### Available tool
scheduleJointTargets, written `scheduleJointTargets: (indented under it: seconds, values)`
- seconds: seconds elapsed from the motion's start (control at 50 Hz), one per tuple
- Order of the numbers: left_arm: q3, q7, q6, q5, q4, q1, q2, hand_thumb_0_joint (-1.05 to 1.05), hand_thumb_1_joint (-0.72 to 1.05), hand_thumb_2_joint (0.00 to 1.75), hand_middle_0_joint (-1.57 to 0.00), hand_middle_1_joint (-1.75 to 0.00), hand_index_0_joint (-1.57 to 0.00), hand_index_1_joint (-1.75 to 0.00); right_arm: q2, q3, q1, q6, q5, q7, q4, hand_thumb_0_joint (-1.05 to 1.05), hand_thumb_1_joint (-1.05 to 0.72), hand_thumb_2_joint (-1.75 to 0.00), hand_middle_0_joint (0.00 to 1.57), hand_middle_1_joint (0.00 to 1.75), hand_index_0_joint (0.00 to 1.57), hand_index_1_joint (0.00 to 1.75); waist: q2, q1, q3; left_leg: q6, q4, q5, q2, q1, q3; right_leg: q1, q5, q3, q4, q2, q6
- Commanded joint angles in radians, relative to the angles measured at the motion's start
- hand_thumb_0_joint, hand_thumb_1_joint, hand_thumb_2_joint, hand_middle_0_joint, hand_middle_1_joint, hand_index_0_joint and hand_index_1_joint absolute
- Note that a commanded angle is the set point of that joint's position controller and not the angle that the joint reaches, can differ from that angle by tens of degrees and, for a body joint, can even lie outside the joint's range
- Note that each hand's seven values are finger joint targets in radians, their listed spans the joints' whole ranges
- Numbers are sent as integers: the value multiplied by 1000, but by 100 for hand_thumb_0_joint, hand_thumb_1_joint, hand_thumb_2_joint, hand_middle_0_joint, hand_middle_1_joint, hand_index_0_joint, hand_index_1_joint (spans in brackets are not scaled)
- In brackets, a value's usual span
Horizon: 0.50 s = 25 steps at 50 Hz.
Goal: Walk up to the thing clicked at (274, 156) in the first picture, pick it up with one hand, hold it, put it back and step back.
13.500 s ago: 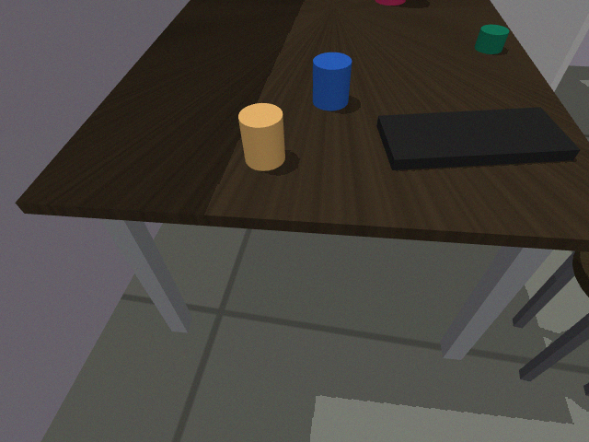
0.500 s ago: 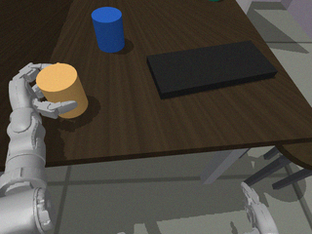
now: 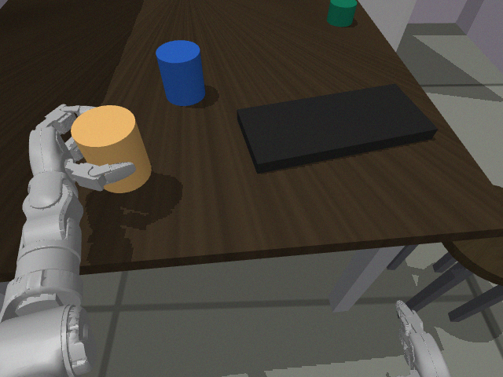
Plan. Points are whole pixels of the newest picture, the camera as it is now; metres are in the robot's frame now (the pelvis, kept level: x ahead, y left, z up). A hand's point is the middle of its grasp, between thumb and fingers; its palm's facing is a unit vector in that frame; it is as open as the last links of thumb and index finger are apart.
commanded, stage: settle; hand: left
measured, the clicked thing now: (114, 143) +0.49 +0.19 +0.12
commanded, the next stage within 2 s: lift in 0.24 s
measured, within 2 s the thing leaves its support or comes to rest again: neither
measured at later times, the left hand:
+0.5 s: hand (86, 147) +0.44 +0.21 +0.16, palm faces +0.22 -0.97 -0.03, open 11.8 cm
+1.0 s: hand (69, 128) +0.40 +0.19 +0.23, palm faces +0.22 -0.98 -0.04, open 11.8 cm
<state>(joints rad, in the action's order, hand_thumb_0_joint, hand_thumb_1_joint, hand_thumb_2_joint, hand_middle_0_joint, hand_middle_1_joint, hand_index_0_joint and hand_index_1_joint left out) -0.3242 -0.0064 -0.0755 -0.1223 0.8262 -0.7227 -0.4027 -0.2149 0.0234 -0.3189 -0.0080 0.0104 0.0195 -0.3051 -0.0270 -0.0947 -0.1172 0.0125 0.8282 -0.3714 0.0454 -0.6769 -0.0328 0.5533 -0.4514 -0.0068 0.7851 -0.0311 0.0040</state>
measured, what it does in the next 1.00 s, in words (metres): stands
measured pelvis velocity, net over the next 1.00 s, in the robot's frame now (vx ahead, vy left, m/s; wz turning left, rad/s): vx -0.02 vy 0.00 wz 0.02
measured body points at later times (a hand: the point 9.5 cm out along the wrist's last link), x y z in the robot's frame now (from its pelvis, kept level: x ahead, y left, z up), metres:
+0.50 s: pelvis -0.02 +0.00 +0.01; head +0.02 +0.00 +0.46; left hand +0.42 +0.26 +0.16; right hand +0.13 -0.26 -0.05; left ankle +0.02 +0.11 -0.70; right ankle -0.04 -0.12 -0.70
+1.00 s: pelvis -0.02 +0.00 +0.02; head -0.02 -0.02 +0.47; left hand +0.38 +0.24 +0.23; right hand +0.14 -0.24 -0.05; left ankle +0.02 +0.11 -0.70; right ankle -0.04 -0.12 -0.70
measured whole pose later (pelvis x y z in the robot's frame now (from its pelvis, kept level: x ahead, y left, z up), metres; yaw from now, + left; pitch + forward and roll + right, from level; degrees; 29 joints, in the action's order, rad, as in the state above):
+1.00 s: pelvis -0.02 +0.00 +0.02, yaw +1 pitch +3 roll -1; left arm -0.25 0.04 0.26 -0.16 0.40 -0.60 -0.31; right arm -0.21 0.03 -0.33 0.14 0.04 0.07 -0.45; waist -0.06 -0.02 -0.09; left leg 0.01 0.64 -0.28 0.02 -0.41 -0.04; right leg 0.30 -0.37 -0.01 0.62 -0.01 0.00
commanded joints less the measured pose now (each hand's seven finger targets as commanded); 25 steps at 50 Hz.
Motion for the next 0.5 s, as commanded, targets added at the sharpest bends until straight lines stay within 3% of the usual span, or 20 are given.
scheduleJointTargets:
  seconds: [0.0,0.04,0.12,0.16,0.18,0.2,0.22,0.24,0.28,0.32,0.34,0.36,0.42,0.44,0.46,0.48]
  values:
    - [-82,-2,-104,-40,-255,-548,-291,0,-18,131,-125,-140,-125,-143,-147,83,47,58,2,14,129,0,52,-6,5,5,5,5,-51,13,-426,22,-62,432,-4,399,33,-48,451,17,-98,-2,1]
    - [-44,-4,-104,-36,-279,-589,-264,0,-14,129,-126,-139,-126,-142,-115,55,7,64,3,13,94,0,51,-6,5,5,5,5,-70,7,-432,23,-65,428,-5,414,29,-44,449,15,-104,0,1]
    - [-60,-8,-103,-42,-277,-601,-291,0,-15,133,-128,-142,-128,-146,-137,60,75,81,8,21,122,0,52,-6,5,5,5,5,-42,11,-433,23,-85,370,-9,404,25,-65,411,10,-121,2,3]
    - [-46,-7,-104,-39,-305,-630,-294,0,-13,132,-128,-142,-128,-145,-114,49,48,81,10,23,63,0,52,-6,5,5,5,5,-85,15,-433,21,-88,359,-14,409,19,-55,408,3,-128,8,2]
    - [-78,-4,-104,-40,-291,-626,-329,0,-12,134,-127,-142,-127,-145,-146,63,82,87,8,26,104,0,53,-6,5,5,5,5,-59,16,-448,20,-95,346,-9,415,26,-57,383,10,-128,3,0]
    - [-45,-3,-105,-40,-324,-652,-295,0,-11,133,-127,-141,-127,-144,-124,50,74,90,10,27,85,0,52,-6,5,5,5,5,-81,17,-452,16,-100,347,-9,428,29,-57,380,12,-129,3,-4]
    - [-49,-4,-108,-43,-333,-667,-302,0,-9,133,-127,-141,-127,-144,-124,49,76,90,9,29,80,0,53,-6,5,5,5,5,-75,11,-462,18,-101,333,-11,422,26,-62,375,9,-136,5,-2]
    - [-69,-3,-107,-48,-320,-661,-329,0,-10,133,-127,-142,-127,-145,-156,76,79,93,11,35,73,0,52,-6,5,5,5,5,-61,14,-444,18,-108,308,-12,413,28,-69,356,9,-143,6,-1]
    - [-58,-2,-107,-44,-326,-676,-327,0,-7,135,-128,-142,-128,-145,-123,42,89,99,13,35,65,0,53,-6,5,5,5,5,-77,17,-434,17,-113,294,-15,400,23,-78,351,5,-146,9,-1]
    - [-55,0,-103,-44,-323,-678,-320,0,-8,135,-128,-143,-128,-146,-146,67,93,102,13,42,50,0,53,-6,5,5,5,5,-69,11,-423,15,-125,275,-13,412,27,-60,330,9,-152,6,-5]
    - [-47,-3,-105,-48,-328,-688,-307,0,-3,131,-125,-142,-127,-143,-118,42,86,105,14,41,52,0,53,-6,5,5,5,5,-81,7,-436,15,-122,283,-11,431,27,-60,332,9,-154,6,-4]
    - [-57,-2,-100,-51,-315,-665,-316,0,-2,133,-127,-144,-128,-145,-147,65,90,108,16,44,62,0,52,-6,5,5,5,5,-80,5,-456,15,-124,302,-10,451,29,-61,344,12,-154,4,-5]
    - [-34,2,-92,-48,-349,-671,-289,0,-5,133,-128,-144,-130,-146,-124,41,89,116,17,43,99,0,52,-6,5,5,5,5,-88,18,-452,9,-130,312,-6,466,32,-69,338,21,-158,1,-8]
    - [-34,6,-82,-50,-328,-646,-283,0,-5,133,-127,-144,-129,-146,-157,75,61,117,16,49,83,0,52,-6,5,5,5,5,-70,7,-463,11,-129,337,-3,485,33,-77,359,23,-157,0,-7]
    - [-21,6,-76,-52,-338,-636,-265,0,-4,134,-129,-145,-130,-147,-122,45,59,122,20,47,84,0,52,-6,5,5,5,5,-74,21,-439,10,-132,330,-7,466,30,-89,357,21,-159,3,-6]
    - [-42,9,-70,-53,-330,-621,-290,0,-6,134,-129,-146,-131,-147,-149,69,50,122,20,48,69,0,52,-6,5,5,5,5,-78,18,-430,11,-132,337,-8,466,25,-84,369,18,-163,3,-4]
